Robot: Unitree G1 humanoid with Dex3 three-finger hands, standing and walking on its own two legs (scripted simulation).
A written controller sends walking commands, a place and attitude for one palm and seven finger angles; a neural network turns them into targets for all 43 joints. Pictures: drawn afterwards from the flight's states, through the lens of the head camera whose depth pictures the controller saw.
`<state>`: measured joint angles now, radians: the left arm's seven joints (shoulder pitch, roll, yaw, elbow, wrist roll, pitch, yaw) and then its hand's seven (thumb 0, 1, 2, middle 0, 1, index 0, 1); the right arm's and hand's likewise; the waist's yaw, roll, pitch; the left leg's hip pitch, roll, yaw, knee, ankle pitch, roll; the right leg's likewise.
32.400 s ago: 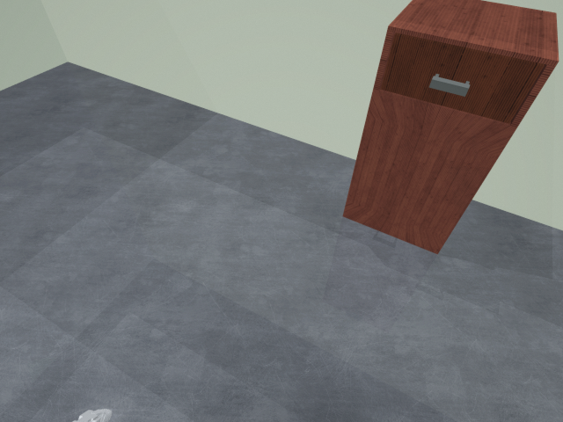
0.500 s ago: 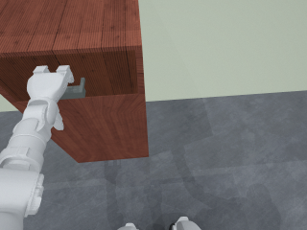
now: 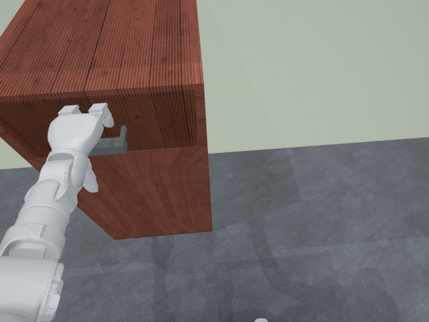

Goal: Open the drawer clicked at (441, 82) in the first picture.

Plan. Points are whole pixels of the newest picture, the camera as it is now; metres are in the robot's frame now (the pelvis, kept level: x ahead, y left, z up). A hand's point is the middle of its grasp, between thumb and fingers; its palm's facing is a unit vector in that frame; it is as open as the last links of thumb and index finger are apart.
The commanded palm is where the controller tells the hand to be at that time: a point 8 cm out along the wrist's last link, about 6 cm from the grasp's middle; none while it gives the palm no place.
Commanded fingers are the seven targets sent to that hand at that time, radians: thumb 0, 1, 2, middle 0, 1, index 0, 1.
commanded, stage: lift the fingers back up to retry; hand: left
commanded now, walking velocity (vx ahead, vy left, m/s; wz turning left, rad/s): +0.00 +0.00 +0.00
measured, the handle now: (102, 139) +0.48 +0.26 +0.02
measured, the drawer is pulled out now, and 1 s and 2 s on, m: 0.00 0.00 0.00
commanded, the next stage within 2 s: re-aim the fingers above the handle in 0.34 s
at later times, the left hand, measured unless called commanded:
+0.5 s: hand (82, 147) +0.42 +0.26 +0.07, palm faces -0.07 -0.01 -1.00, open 13.8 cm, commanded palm +0.41 +0.26 +0.14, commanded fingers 0.00 -0.50 0.30 -0.30 -1.20 -0.30 -1.20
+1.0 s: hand (89, 143) +0.43 +0.25 +0.07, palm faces -0.06 -0.02 -1.00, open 13.8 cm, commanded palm +0.41 +0.26 +0.14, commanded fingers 0.00 -0.50 0.30 -0.30 -1.20 -0.30 -1.20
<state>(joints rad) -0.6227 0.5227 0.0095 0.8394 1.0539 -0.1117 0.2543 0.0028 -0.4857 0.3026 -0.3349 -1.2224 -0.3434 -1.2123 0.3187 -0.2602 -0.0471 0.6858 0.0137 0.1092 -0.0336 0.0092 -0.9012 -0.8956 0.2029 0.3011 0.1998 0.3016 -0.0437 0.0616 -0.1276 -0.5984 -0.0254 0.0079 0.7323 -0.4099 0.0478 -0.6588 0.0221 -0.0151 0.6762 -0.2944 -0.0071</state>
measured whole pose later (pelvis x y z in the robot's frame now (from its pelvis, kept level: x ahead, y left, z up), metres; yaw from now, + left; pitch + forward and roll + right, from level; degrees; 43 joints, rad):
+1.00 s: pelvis +0.00 -0.01 +0.01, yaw +0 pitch +12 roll +0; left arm -0.60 0.53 0.01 0.80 1.04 -0.12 0.16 0.00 -0.49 0.30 -0.32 -1.20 -0.32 -1.21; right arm 0.29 -0.26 -0.04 0.68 0.02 0.12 -0.05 0.01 -0.90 -0.90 0.20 0.30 0.20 0.30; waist -0.03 0.05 -0.10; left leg -0.47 -0.02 0.01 0.61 -0.36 0.03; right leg -0.54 0.03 -0.01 0.59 -0.27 -0.02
